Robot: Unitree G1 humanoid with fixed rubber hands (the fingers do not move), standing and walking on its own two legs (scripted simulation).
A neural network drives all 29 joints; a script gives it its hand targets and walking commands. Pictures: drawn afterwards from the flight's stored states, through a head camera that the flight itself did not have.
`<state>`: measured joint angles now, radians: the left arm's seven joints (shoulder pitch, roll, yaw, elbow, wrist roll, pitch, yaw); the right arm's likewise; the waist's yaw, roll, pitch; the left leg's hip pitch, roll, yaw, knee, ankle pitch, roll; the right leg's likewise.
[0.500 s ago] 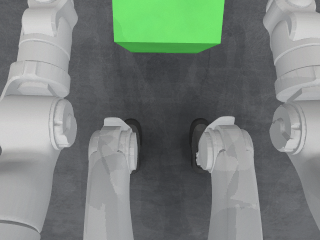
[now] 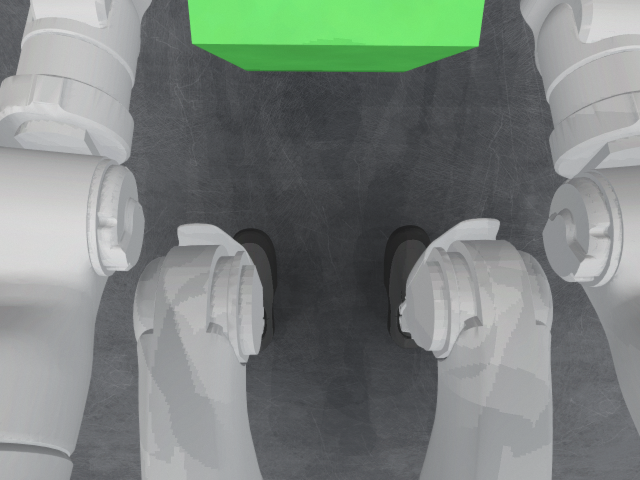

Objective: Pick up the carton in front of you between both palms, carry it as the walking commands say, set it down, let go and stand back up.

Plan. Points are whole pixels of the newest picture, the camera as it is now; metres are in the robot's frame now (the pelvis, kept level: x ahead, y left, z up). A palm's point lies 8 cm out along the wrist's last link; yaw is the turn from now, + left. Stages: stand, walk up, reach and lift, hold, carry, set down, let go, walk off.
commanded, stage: reach and lift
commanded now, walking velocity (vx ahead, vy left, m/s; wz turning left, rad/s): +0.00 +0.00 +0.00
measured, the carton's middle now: out of the picture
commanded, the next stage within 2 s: none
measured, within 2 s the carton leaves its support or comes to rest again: leaves its support in 0.64 s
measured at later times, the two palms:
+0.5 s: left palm out of the picture +0.56 +0.16 -0.17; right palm out of the picture +0.56 -0.15 -0.17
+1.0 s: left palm out of the picture +0.51 +0.16 +0.01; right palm out of the picture +0.51 -0.14 +0.01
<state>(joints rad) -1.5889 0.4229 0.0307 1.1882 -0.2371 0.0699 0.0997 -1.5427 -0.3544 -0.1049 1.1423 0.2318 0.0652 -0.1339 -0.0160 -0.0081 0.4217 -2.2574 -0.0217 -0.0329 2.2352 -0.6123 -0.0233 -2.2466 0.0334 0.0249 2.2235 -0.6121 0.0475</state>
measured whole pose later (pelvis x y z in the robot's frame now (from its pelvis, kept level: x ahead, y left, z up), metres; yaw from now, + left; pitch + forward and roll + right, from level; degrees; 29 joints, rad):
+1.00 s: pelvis -0.01 -0.01 +0.08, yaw +2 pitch +43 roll -1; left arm -1.24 0.10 0.48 0.86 0.21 0.37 0.04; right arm -1.20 -0.03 -0.53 0.79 -0.23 0.37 -0.06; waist -0.01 0.00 -0.07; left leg -2.16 -0.06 -0.06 1.92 -0.50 -0.05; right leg -2.15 0.05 0.05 1.92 -0.52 0.05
